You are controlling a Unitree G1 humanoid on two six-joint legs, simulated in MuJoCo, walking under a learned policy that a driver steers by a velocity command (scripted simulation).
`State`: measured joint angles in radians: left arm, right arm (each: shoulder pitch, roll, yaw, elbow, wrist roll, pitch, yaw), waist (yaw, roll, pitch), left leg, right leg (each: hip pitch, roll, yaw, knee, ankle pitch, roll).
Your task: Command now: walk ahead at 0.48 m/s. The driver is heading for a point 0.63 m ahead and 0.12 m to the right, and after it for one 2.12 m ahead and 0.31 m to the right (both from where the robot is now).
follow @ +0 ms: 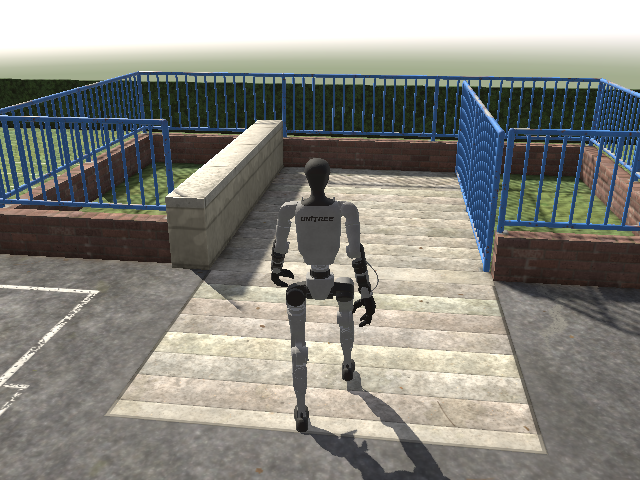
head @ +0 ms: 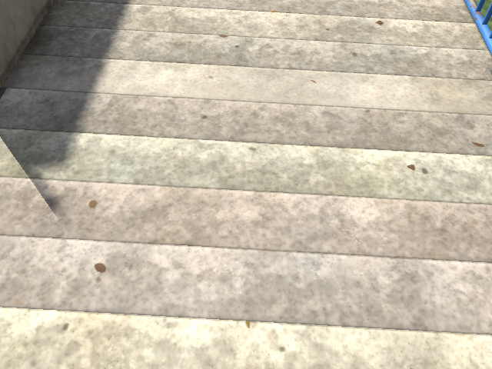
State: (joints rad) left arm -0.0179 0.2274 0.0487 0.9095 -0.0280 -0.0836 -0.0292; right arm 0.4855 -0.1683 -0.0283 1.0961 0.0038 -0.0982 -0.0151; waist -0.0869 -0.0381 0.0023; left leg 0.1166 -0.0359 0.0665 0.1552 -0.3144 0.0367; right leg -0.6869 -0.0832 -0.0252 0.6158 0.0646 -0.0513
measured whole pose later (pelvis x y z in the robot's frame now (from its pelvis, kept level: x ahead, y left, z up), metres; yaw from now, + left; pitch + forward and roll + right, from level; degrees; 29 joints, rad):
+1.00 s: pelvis +0.54 +0.04 +0.01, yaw -10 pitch +1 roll +1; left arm 0.13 0.26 0.09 0.87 -0.01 -0.01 0.00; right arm 0.21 -0.24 -0.07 0.94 -0.02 -0.07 -0.04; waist -0.02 -0.03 0.06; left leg -0.14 0.00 0.23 0.32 -0.21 0.05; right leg -0.64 -0.08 0.00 0.82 -0.10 0.00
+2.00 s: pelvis +0.68 -0.01 -0.01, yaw -24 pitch +0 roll +0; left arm 0.23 0.24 0.07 0.86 -0.02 -0.05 0.00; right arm 0.29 -0.25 -0.05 0.92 0.02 -0.05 -0.02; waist -0.01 0.03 -0.01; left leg -0.18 0.03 0.00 0.58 -0.40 0.01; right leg -0.31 0.03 -0.01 0.64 -0.37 -0.08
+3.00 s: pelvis +1.06 -0.13 +0.00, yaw -24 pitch +1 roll +2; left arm 0.14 0.24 0.05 0.87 0.01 -0.02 0.03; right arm 0.18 -0.25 -0.02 0.95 -0.02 -0.05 0.00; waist -0.02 0.00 0.00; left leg -0.19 -0.05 0.06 0.44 -0.27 0.04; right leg -0.36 -0.06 0.03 0.49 -0.16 0.03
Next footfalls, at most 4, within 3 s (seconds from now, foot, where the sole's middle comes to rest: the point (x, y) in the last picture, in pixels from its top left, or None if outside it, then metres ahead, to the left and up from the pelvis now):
0.12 right None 0.28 -0.13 -0.77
0.64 left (183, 338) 0.58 0.12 -0.77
1.16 right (266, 297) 0.68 -0.11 -0.77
1.58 left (184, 288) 0.73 0.12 -0.77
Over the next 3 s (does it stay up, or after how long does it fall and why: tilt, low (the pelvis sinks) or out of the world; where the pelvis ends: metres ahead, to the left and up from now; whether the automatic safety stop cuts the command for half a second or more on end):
stays up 1.06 -0.13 0.00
